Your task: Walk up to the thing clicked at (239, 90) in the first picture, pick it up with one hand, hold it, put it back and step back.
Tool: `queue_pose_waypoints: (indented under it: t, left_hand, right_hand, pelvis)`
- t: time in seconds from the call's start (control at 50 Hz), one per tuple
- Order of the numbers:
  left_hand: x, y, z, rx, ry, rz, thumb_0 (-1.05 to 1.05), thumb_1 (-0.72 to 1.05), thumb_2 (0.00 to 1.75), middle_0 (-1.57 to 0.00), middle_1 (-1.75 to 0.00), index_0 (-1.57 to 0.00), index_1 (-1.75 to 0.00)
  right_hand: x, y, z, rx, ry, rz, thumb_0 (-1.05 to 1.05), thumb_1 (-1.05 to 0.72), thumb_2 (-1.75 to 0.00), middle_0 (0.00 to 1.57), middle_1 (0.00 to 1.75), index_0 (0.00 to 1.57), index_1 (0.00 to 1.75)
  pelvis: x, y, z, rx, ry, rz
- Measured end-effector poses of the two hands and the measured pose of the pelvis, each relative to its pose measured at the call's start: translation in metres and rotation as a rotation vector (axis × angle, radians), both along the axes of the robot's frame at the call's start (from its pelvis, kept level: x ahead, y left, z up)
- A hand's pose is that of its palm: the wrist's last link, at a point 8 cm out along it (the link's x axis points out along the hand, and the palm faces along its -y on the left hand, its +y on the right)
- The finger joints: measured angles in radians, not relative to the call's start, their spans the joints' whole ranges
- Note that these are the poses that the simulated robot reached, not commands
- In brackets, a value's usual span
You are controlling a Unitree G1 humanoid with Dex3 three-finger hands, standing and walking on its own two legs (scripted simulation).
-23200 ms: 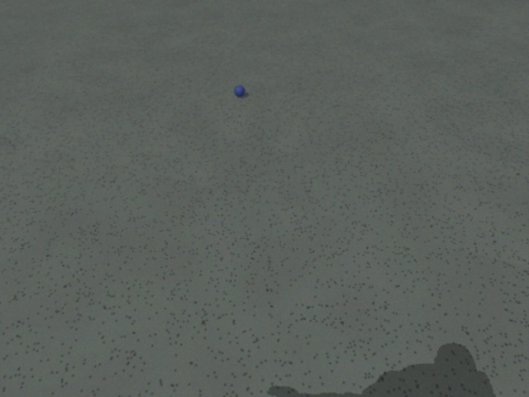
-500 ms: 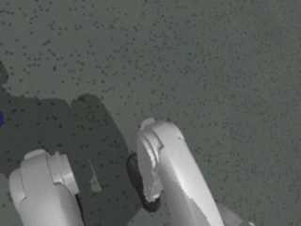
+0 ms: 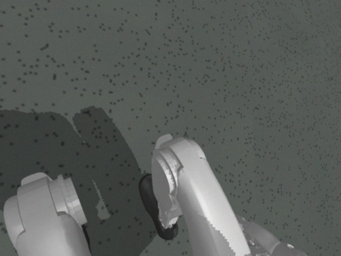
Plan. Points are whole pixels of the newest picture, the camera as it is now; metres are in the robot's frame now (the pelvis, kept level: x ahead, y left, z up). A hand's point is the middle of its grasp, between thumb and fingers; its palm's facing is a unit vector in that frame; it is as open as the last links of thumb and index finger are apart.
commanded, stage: close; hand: left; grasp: from above
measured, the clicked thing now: out of the picture +0.41 +0.32 -0.26
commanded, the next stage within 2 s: settle in 1.32 s
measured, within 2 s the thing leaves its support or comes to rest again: leaves its support in 1.76 s
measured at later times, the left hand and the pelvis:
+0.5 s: hand out of the picture +0.40 +0.30 -0.26, palm faces -0.40 -0.11 -0.91, open 11.6 cm; pelvis -0.01 +0.00 +0.00, yaw -1 degrees
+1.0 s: hand out of the picture +0.40 +0.31 -0.25, palm faces -0.47 -0.17 -0.87, open 10.1 cm; pelvis +0.00 +0.00 +0.00, yaw +0 degrees
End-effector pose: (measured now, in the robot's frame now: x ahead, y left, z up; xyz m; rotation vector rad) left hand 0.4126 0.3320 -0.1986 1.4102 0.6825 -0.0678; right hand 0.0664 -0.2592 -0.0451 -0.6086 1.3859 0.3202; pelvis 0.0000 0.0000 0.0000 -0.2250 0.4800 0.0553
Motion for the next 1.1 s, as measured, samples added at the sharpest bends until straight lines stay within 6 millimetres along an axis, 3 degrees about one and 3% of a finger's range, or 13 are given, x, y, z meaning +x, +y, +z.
queue_pose_waypoints:
  t: [0.1,0.24,0.42,0.64,0.78,1.1]
  left_hand:
    - [-0.002,0.004,-0.001,-0.017,0.052,-0.045,0.00,-0.34,0.82,-0.17,-1.01,-0.20,-0.97]
    - [0.000,-0.014,0.001,-0.078,0.012,-0.144,0.00,-0.26,0.79,-0.20,-1.01,-0.24,-0.96]
    - [-0.005,-0.031,0.002,-0.025,-0.065,-0.223,0.00,-0.16,0.77,-0.26,-0.98,-0.30,-0.93]
    - [0.000,-0.016,0.001,-0.004,-0.049,-0.063,0.00,-0.15,0.71,-0.35,-0.90,-0.38,-0.85]
    - [-0.001,0.001,0.002,-0.017,0.015,-0.032,0.00,-0.06,0.67,-0.40,-0.87,-0.44,-0.82]
    - [-0.010,-0.018,0.004,-0.039,-0.021,-0.178,0.02,0.07,0.55,-0.53,-0.85,-0.58,-0.79]
  right_hand:
    - [-0.002,0.007,-0.008,0.023,0.033,-0.005,0.01,-0.90,-0.90,0.19,0.30,0.20,0.30]
    - [-0.001,0.017,-0.011,0.041,0.032,0.017,0.01,-0.90,-0.90,0.20,0.30,0.20,0.30]
    - [-0.001,0.008,-0.004,-0.003,0.004,0.029,0.00,-0.89,-0.89,0.20,0.30,0.20,0.30]
    - [-0.007,-0.001,0.010,-0.022,0.001,0.011,0.01,-0.89,-0.89,0.19,0.30,0.20,0.30]
    - [-0.012,0.002,0.006,-0.011,0.023,-0.006,0.01,-0.90,-0.89,0.19,0.30,0.20,0.30]
    - [-0.005,0.015,-0.007,0.028,0.001,0.039,0.00,-0.89,-0.89,0.20,0.30,0.20,0.30]
  pelvis:
    - [0.002,-0.001,0.001,0.001,0.002,0.005]
    - [0.000,-0.001,0.002,-0.006,-0.017,0.002]
    - [-0.005,0.000,0.002,-0.008,-0.031,-0.009]
    - [-0.006,0.001,0.003,-0.006,-0.017,-0.008]
    - [-0.002,0.001,0.002,-0.005,-0.013,0.001]
    - [-0.007,-0.001,0.002,-0.003,-0.043,-0.006]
